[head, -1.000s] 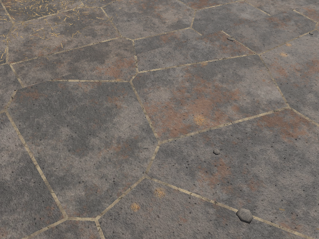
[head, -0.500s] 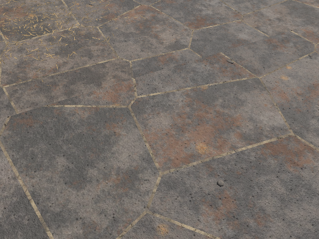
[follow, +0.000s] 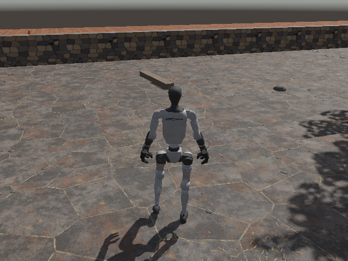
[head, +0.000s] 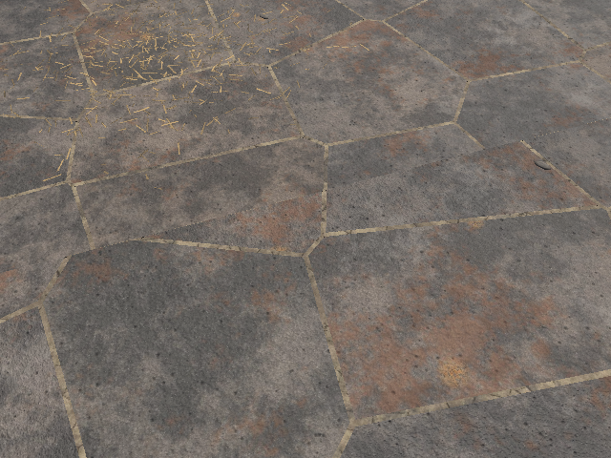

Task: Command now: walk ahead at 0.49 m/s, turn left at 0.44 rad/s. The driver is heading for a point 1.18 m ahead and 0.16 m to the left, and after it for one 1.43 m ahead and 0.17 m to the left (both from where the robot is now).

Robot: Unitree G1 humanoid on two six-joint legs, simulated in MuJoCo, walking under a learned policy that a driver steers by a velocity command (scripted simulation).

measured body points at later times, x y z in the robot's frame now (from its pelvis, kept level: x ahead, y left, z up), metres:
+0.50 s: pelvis +0.27 +0.08 -0.01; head +0.31 +0.11 +0.44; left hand +0.32 +0.39 -0.12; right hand +0.46 -0.15 -0.11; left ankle +0.30 +0.15 -0.74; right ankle +0.27 -0.09 -0.65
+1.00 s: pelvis +0.42 +0.08 -0.01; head +0.47 +0.07 +0.44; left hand +0.51 +0.38 -0.11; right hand +0.63 -0.16 -0.12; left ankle +0.37 +0.22 -0.67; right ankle +0.50 +0.01 -0.74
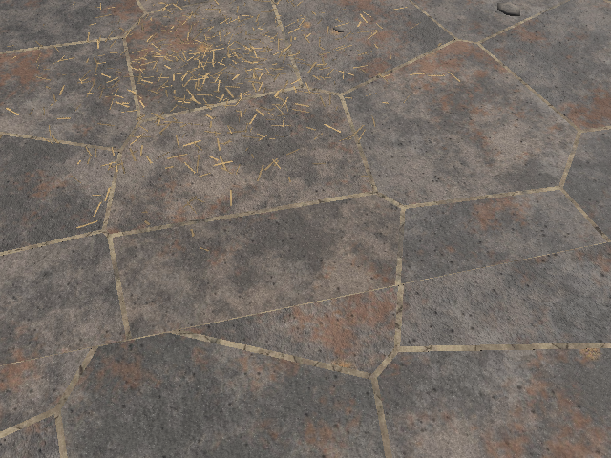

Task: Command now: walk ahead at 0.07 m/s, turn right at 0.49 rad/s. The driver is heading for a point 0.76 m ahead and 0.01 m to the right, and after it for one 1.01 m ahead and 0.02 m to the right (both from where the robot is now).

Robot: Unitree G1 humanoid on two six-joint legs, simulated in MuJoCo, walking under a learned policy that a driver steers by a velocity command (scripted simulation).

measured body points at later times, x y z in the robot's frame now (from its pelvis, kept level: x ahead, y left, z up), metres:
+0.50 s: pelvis +0.12 +0.02 +0.01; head +0.15 +0.04 +0.46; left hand +0.37 +0.21 -0.09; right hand +0.05 -0.25 -0.11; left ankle +0.06 +0.15 -0.74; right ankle +0.20 -0.17 -0.69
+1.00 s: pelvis +0.36 -0.06 +0.00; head +0.38 -0.05 +0.45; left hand +0.39 +0.22 -0.13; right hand +0.53 -0.32 -0.09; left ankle +0.54 +0.08 -0.69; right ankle +0.25 -0.16 -0.74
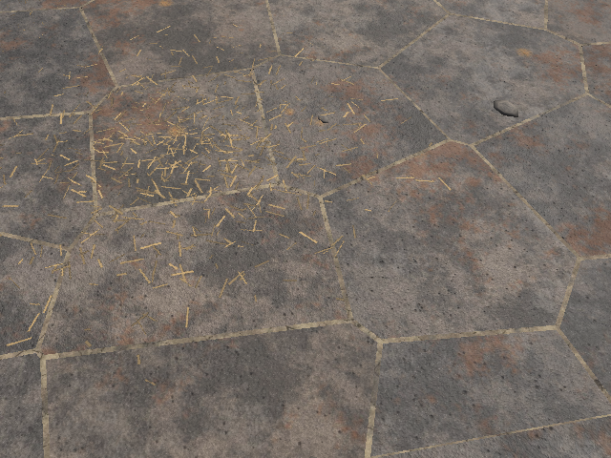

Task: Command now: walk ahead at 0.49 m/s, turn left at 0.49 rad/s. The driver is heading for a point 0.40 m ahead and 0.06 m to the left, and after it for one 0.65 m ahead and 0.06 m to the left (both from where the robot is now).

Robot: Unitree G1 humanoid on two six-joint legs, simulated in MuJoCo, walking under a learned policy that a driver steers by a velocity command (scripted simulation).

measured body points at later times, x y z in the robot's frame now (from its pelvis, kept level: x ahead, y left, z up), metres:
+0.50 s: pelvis +0.22 +0.05 +0.00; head +0.25 +0.07 +0.45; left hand +0.30 +0.35 -0.11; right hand +0.41 -0.18 -0.09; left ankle +0.22 +0.13 -0.74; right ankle +0.35 -0.10 -0.69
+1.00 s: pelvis +0.24 +0.07 -0.01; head +0.27 +0.09 +0.44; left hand +0.40 +0.36 -0.11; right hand +0.38 -0.20 -0.10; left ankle +0.24 +0.17 -0.74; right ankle +0.29 -0.08 -0.70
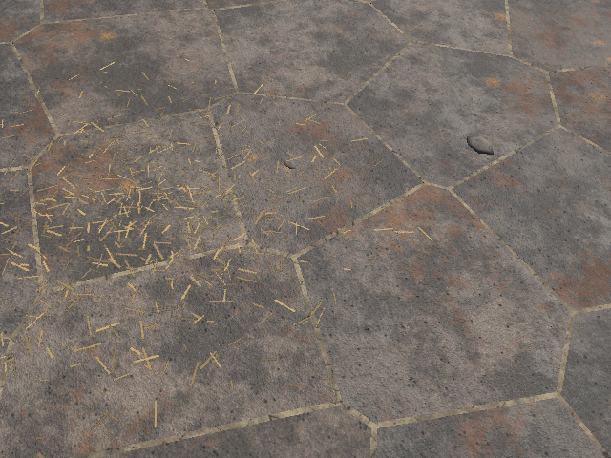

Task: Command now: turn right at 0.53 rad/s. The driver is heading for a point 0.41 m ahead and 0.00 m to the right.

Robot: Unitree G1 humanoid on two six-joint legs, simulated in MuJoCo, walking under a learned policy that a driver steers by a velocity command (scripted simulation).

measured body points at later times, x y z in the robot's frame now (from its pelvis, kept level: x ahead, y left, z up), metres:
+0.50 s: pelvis -0.01 -0.02 +0.01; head +0.01 -0.03 +0.46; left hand +0.17 +0.20 -0.10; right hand +0.06 -0.30 -0.11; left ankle +0.00 +0.10 -0.73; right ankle -0.04 -0.15 -0.73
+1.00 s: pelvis -0.03 +0.00 +0.00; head +0.01 +0.04 +0.45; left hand +0.11 +0.29 -0.12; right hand +0.10 -0.27 -0.09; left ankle -0.02 +0.07 -0.73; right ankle -0.06 -0.15 -0.64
